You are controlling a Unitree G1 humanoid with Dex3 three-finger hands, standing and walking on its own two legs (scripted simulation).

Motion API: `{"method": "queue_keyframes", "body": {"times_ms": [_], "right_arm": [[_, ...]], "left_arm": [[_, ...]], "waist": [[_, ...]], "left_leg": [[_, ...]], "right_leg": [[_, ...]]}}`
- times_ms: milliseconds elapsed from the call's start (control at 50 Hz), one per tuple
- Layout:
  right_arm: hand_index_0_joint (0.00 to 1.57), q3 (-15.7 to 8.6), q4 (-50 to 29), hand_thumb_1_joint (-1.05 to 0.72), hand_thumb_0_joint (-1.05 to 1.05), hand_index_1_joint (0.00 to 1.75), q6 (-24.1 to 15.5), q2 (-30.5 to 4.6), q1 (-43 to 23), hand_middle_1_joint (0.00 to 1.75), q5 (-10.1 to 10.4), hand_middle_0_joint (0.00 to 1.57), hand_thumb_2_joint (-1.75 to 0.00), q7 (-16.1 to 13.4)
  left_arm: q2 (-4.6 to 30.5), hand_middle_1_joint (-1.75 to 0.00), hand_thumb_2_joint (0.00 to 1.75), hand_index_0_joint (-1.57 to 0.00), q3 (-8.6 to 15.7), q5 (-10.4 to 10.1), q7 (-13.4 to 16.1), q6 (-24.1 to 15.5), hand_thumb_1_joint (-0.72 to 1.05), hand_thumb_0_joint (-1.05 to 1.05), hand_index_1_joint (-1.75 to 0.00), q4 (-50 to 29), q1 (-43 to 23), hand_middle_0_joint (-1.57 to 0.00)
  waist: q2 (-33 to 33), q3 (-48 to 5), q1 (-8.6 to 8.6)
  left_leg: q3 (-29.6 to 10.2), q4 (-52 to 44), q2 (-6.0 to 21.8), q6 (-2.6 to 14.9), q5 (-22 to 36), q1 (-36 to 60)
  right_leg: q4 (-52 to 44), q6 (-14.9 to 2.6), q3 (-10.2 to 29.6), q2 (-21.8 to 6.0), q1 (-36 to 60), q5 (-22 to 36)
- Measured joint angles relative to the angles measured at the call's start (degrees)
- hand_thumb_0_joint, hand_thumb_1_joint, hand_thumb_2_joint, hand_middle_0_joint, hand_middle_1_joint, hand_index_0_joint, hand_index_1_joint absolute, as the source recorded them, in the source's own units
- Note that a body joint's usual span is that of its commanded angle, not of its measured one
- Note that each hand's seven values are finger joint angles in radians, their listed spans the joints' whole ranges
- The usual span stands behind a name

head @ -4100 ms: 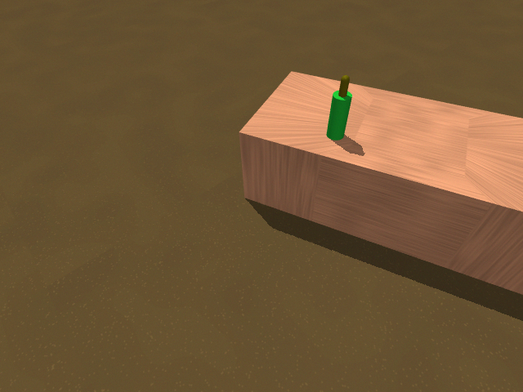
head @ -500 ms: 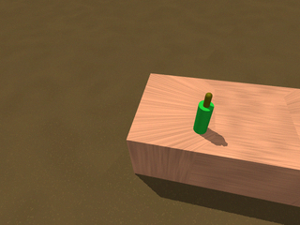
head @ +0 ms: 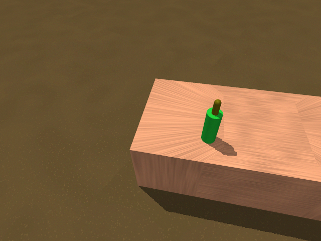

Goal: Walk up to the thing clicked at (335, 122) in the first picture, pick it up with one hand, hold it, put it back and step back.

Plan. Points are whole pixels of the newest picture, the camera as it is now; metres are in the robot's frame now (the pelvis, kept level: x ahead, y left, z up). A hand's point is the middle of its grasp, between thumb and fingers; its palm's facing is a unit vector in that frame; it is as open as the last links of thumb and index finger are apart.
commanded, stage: walk up
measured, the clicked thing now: (212, 121) +0.68 -0.22 -0.23
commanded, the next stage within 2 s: stand in 0.06 s
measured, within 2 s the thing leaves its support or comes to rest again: neither
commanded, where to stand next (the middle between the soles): +0.04 +0.00 m, yaw +0 degrees
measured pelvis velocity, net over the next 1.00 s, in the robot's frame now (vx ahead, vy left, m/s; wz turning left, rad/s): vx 0.01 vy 0.00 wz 0.00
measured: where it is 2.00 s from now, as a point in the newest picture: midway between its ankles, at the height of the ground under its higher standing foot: outside the picture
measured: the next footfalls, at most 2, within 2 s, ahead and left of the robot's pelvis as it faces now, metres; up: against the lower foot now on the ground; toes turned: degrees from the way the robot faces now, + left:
none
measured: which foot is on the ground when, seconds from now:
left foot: down 0.00-1.00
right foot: down 0.00-1.00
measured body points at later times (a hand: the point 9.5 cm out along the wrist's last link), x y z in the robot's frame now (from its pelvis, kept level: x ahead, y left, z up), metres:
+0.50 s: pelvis +0.01 +0.00 +0.00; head +0.02 +0.00 +0.45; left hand +0.09 +0.31 -0.13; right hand +0.08 -0.29 -0.14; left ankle -0.02 +0.14 -0.74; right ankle +0.04 -0.10 -0.75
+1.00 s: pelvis +0.01 +0.00 +0.00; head +0.02 -0.01 +0.45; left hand +0.09 +0.30 -0.13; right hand +0.08 -0.30 -0.13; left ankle -0.02 +0.14 -0.74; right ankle +0.04 -0.10 -0.75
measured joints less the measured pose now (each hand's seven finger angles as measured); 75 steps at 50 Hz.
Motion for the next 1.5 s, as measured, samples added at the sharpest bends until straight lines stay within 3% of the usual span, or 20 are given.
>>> {"method": "queue_keyframes", "body": {"times_ms": [600, 1500], "right_arm": [[0.20, 0.25, 0.54, -0.90, 0.00, 0.30, 0.84, 0.72, -1.43, 0.30, 0.05, 0.21, -0.90, 0.99], [0.20, 0.25, 0.38, -0.90, 0.00, 0.30, 1.15, 0.56, 0.42, 0.30, -0.06, 0.21, -0.90, 0.87]], "left_arm": [[0.56, -0.30, 0.89, -0.20, -2.83, -0.45, 1.07, -1.97, 0.90, 0.01, -0.30, 1.98, 1.87, -0.20], [0.77, -0.30, 0.89, -0.20, -2.83, -0.28, 1.09, -1.79, 0.90, 0.01, -0.30, 1.79, 2.49, -0.20]], "waist": [[1.21, -0.79, 0.37], [1.21, -0.67, 0.09]], "left_leg": [[0.34, -3.28, -0.29, 0.18, 0.54, 2.61], [0.34, -3.27, 0.21, -0.18, 0.35, 2.64]], "right_leg": [[-1.76, 0.45, 0.33, -0.23, 1.85, -0.16], [-1.70, 0.06, 0.29, 0.26, 1.80, -0.35]]}}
